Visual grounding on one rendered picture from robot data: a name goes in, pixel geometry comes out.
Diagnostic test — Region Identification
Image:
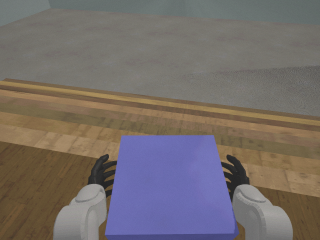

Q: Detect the robot right hand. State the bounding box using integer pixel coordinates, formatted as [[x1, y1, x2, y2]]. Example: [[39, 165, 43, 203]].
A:
[[221, 154, 250, 203]]

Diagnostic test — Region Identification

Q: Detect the robot left forearm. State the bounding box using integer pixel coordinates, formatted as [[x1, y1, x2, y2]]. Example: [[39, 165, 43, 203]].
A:
[[53, 184, 108, 240]]

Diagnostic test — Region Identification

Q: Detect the carton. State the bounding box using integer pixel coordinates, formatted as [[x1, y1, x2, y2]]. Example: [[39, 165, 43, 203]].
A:
[[105, 135, 239, 240]]

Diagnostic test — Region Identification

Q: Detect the robot left hand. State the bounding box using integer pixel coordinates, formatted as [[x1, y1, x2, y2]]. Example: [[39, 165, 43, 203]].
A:
[[87, 154, 117, 198]]

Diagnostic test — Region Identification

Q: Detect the robot right forearm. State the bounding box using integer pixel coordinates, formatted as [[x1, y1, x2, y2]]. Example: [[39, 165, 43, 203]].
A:
[[232, 184, 293, 240]]

